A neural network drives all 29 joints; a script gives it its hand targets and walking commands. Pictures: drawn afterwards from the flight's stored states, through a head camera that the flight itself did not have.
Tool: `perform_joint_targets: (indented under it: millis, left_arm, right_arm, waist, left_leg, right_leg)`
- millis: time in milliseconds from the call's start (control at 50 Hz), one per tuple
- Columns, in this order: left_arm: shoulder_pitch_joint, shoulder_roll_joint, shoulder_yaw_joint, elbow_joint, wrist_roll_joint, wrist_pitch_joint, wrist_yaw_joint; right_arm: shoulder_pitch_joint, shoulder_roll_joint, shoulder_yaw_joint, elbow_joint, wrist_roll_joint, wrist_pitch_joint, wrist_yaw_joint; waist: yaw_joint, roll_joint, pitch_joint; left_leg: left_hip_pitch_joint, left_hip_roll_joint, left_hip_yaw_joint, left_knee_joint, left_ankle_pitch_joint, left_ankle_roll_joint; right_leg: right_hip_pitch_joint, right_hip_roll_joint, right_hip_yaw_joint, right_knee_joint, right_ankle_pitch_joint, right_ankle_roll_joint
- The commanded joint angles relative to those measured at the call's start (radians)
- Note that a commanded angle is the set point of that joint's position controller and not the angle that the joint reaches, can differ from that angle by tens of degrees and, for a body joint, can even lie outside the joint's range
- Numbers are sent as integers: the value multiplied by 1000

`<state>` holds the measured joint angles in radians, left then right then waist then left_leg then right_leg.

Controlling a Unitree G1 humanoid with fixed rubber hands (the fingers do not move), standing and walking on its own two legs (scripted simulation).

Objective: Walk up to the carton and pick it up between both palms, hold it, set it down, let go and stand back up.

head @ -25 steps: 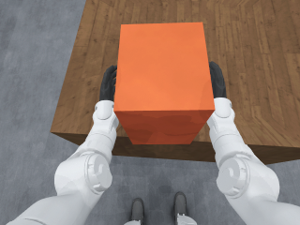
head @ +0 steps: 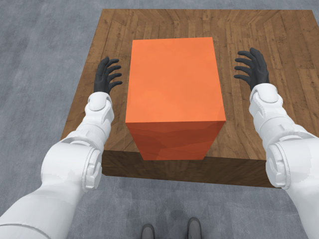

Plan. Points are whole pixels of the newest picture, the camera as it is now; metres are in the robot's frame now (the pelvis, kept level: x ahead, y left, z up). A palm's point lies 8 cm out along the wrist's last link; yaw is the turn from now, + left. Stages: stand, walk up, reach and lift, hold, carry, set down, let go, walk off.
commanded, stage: set down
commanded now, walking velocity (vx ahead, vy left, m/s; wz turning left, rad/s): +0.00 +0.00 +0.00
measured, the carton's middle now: (172, 108) +0.47 +0.02 -0.05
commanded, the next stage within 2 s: none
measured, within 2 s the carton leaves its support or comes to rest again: neither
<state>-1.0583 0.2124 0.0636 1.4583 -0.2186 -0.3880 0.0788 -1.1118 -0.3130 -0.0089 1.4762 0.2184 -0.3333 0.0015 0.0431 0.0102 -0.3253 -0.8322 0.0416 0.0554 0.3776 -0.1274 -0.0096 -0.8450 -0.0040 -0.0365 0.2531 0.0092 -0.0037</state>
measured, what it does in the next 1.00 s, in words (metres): stands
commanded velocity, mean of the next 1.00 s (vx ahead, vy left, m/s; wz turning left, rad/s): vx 0.00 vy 0.00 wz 0.00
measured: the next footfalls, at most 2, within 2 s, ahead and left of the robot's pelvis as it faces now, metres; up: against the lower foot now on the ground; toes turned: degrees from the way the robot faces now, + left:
none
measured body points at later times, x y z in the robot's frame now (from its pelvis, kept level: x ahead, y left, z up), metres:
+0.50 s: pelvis -0.01 -0.01 +0.01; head +0.06 +0.00 +0.45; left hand +0.47 +0.22 +0.15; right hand +0.50 -0.19 +0.16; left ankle -0.01 +0.12 -0.73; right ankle +0.03 -0.12 -0.73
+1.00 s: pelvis -0.03 +0.00 +0.00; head +0.05 +0.02 +0.45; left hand +0.44 +0.24 +0.10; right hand +0.45 -0.19 +0.11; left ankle -0.01 +0.12 -0.73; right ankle +0.03 -0.12 -0.73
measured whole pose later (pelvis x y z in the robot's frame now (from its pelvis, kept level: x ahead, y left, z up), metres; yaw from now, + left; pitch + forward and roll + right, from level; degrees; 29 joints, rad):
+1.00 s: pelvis -0.03 +0.00 +0.00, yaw +4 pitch +20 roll -1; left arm -1.08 0.37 -0.20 1.39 -0.44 -0.15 0.06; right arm -1.13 -0.31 0.05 1.41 0.34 -0.07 -0.03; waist -0.05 -0.01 -0.20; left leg -0.67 0.03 -0.01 0.48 -0.15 -0.02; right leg -0.66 -0.02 -0.10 0.35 -0.04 -0.01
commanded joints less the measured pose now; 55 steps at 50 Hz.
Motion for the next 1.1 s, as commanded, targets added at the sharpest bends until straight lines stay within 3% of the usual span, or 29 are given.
perform_joint_targets:
  millis: [0,60,80,160,200,240,320,360,380,420,500,520,540,580,620,640,720,740,780,860,920,1020,1040,1080]
  left_arm:
    - [-452,231,-80,-114,-122,-21,-21]
    - [-463,235,-135,-100,-178,3,-39]
    - [-487,254,-147,-129,-209,14,-44]
    - [-530,285,-197,-103,-239,58,-38]
    - [-509,296,-177,-95,-212,90,-33]
    - [-529,300,-181,-149,-225,115,-29]
    - [-558,295,-178,-284,-206,179,-25]
    - [-536,291,-147,-345,-194,216,-20]
    - [-552,282,-143,-352,-164,237,-17]
    - [-535,271,-137,-345,-149,287,-14]
    - [-470,265,-113,-286,-127,358,-15]
    - [-467,288,-95,-275,-112,361,-13]
    - [-459,292,-79,-290,-103,361,-12]
    - [-494,276,-112,-337,-106,348,-15]
    - [-496,270,-149,-334,-117,346,-16]
    - [-490,248,-154,-313,-126,352,-14]
    - [-500,262,-220,-226,-165,332,-19]
    - [-509,266,-234,-207,-182,322,-23]
    - [-507,288,-242,-191,-201,295,-25]
    - [-545,293,-275,-204,-215,230,-17]
    - [-499,270,-258,-236,-225,191,-23]
    - [-363,261,-148,-322,-140,132,-41]
    - [-302,257,-136,-323,-136,126,-45]
    - [-246,258,-88,-346,-110,116,-53]
  right_arm:
    - [-428,-138,95,-159,124,13,6]
    - [-453,-159,141,-152,188,39,13]
    - [-485,-155,175,-167,215,44,20]
    - [-545,-209,214,-172,271,82,23]
    - [-530,-218,216,-156,270,106,20]
    - [-534,-228,205,-182,257,130,17]
    - [-548,-248,183,-215,253,179,18]
    - [-552,-234,172,-287,227,199,18]
    - [-555,-249,131,-270,198,214,14]
    - [-552,-223,154,-222,203,258,13]
    - [-520,-238,152,-211,172,317,-10]
    - [-508,-232,140,-229,157,323,-14]
    - [-498,-214,122,-238,137,322,-18]
    - [-474,-183,101,-200,139,321,-23]
    - [-487,-178,85,-187,126,322,-22]
    - [-487,-162,90,-183,122,327,-23]
    - [-487,-188,77,-191,119,328,-30]
    - [-483,-173,71,-181,122,325,-34]
    - [-475,-159,59,-180,109,310,-35]
    - [-476,-193,16,-181,101,257,-41]
    - [-428,-181,42,-223,126,210,-38]
    - [-306,-155,36,-306,125,146,-34]
    - [-293,-165,40,-352,122,137,-36]
    - [-214,-143,24,-370,87,122,-39]
  waist:
    - [-33,-97,-704]
    - [-27,-36,-746]
    - [-25,-73,-743]
    - [-32,-40,-699]
    - [-17,-34,-687]
    - [-39,-52,-700]
    - [-31,25,-748]
    - [-23,-19,-773]
    - [-18,18,-778]
    - [-28,20,-668]
    - [-12,-36,-473]
    - [-3,-52,-452]
    - [-18,-61,-419]
    - [-49,0,-394]
    - [-59,20,-362]
    - [-59,-1,-348]
    - [-66,58,-301]
    - [-82,63,-295]
    - [-95,40,-289]
    - [-115,106,-410]
    - [-112,95,-534]
    - [-85,113,-643]
    - [-70,97,-649]
    - [-75,70,-621]
  left_leg:
    - [132,-25,-21,22,242,21]
    - [134,-29,-10,34,262,23]
    - [113,-31,-13,45,260,30]
    - [106,-28,-12,53,238,29]
    - [117,-25,-19,56,223,29]
    - [155,-22,-20,57,238,27]
    - [340,-18,-38,90,367,-8]
    - [388,-21,-37,99,410,-3]
    - [407,-19,-40,85,406,-9]
    - [419,-16,-42,47,377,-12]
    - [394,-12,-49,13,269,-2]
    - [380,-13,-44,-21,215,6]
    - [370,-14,-44,-27,195,3]
    - [365,-18,-41,-40,160,-6]
    - [416,-11,-41,-33,117,-12]
    - [420,-10,-40,-38,118,-12]
    - [321,-14,-40,-35,-11,-8]
    - [277,-14,-33,-33,-44,0]
    - [265,-7,-30,-22,-78,2]
    - [268,-4,-60,32,25,-16]
    - [368,-10,-61,68,158,-23]
    - [449,-28,-60,85,372,-33]
    - [466,-26,-61,78,364,-31]
    - [472,-25,-55,65,373,-28]
  right_leg:
    - [687,20,53,183,363,49]
    - [713,6,67,205,395,55]
    - [699,9,65,211,383,56]
    - [736,-5,67,226,356,65]
    - [751,-4,65,225,331,68]
    - [749,0,57,217,338,65]
    - [648,24,38,194,349,53]
    - [643,38,27,171,364,51]
    - [649,38,22,162,351,49]
    - [682,30,21,130,332,44]
    - [736,25,32,84,245,35]
    - [775,21,28,73,209,40]
    - [799,21,24,71,199,43]
    - [768,12,23,60,145,25]
    - [694,14,5,45,64,16]
    - [684,12,9,38,77,19]
    - [716,-3,3,63,-24,17]
    - [700,-7,4,70,-53,13]
    - [660,-9,-4,89,-91,8]
    - [615,-4,-13,138,-15,-6]
    - [596,7,-18,158,87,-4]
    - [653,24,11,158,258,-10]
    - [650,26,13,148,245,-5]
    - [669,31,16,133,237,-2]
